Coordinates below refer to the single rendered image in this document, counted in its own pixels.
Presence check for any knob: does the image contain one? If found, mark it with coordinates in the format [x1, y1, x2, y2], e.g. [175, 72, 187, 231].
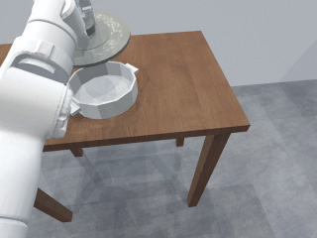
[82, 17, 96, 37]

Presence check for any robot left forearm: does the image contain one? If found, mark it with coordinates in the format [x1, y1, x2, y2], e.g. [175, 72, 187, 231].
[0, 0, 86, 84]

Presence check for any lid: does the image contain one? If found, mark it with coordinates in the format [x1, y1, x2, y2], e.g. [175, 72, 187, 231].
[71, 10, 131, 68]

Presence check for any table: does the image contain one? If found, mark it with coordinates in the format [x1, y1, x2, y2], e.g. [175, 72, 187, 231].
[0, 31, 251, 223]

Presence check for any left robot upper arm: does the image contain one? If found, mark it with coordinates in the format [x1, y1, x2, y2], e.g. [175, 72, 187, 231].
[0, 66, 73, 238]

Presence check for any pot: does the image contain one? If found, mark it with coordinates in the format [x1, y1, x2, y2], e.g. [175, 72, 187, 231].
[66, 61, 139, 120]

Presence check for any left robot hand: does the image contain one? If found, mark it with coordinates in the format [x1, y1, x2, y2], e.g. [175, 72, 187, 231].
[78, 0, 96, 43]

